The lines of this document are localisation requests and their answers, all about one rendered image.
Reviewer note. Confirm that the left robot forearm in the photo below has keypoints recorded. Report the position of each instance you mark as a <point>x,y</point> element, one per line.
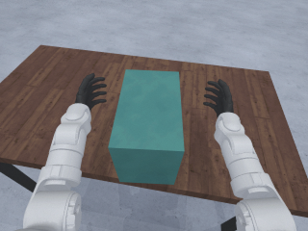
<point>62,170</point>

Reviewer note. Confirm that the table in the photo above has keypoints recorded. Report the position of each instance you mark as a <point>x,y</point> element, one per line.
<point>35,96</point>

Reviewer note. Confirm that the carton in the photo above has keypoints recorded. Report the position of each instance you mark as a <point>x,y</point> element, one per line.
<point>147,139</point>

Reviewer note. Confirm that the robot right upper arm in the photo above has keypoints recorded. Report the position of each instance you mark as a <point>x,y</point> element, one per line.
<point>263,214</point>

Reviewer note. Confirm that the robot left upper arm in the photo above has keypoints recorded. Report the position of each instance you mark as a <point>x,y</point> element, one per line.
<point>54,211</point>

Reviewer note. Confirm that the right robot forearm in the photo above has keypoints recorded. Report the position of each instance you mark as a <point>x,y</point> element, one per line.
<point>248,180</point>

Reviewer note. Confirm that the left robot hand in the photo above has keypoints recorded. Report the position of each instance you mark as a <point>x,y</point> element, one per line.
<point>85,92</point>

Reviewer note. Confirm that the right robot hand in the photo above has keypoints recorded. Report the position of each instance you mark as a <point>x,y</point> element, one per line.
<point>223,100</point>

